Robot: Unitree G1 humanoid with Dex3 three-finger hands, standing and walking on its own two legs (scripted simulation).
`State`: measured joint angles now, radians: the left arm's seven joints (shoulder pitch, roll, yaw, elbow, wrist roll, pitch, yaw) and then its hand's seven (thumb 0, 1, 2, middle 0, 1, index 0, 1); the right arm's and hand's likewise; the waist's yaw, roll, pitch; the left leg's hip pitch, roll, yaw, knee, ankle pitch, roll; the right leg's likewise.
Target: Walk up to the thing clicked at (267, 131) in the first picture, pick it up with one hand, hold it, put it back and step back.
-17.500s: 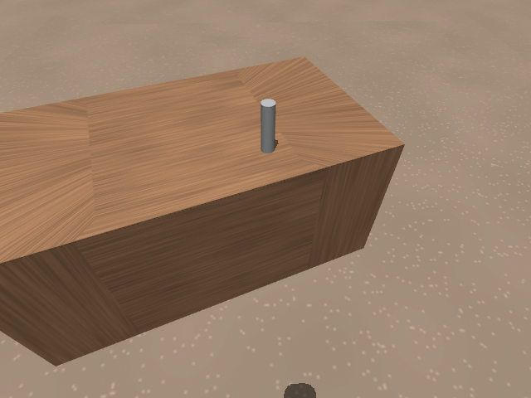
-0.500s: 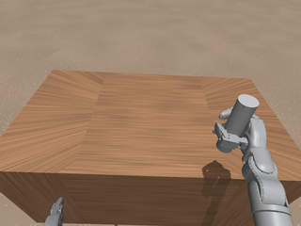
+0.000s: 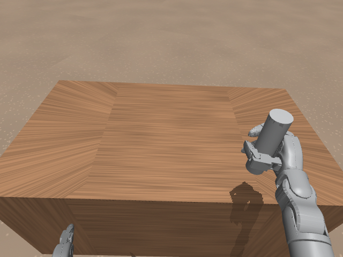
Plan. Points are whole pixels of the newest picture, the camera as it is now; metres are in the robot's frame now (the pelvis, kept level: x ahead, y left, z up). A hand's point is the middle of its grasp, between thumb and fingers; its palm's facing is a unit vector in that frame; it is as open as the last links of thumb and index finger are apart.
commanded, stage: hold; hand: right
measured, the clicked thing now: (266, 145) +0.33 -0.18 +0.15
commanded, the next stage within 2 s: crouch in 0.82 s
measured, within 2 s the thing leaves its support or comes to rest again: neither
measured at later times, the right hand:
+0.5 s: hand (257, 150) +0.34 -0.17 +0.12, palm faces +0.16 +0.99 +0.01, open 5.6 cm
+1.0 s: hand (259, 143) +0.34 -0.17 +0.14, palm faces +0.16 +0.99 +0.00, open 5.6 cm
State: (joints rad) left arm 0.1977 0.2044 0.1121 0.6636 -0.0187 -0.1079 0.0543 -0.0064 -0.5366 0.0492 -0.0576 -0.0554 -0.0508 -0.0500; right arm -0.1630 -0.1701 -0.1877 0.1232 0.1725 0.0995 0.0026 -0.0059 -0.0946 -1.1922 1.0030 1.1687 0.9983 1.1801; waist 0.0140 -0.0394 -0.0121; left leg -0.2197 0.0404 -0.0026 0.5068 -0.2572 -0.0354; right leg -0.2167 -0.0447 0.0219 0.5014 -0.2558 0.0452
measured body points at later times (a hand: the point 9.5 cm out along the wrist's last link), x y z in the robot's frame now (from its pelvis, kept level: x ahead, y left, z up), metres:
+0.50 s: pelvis +0.00 +0.00 +0.00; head -0.01 +0.01 +0.45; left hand +0.16 +0.26 -0.08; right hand +0.32 -0.22 +0.12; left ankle +0.01 +0.14 -0.74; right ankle +0.01 -0.15 -0.74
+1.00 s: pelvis +0.00 +0.00 +0.00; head -0.01 +0.02 +0.45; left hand +0.16 +0.26 -0.08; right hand +0.33 -0.22 +0.14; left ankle +0.01 +0.14 -0.74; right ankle +0.01 -0.15 -0.74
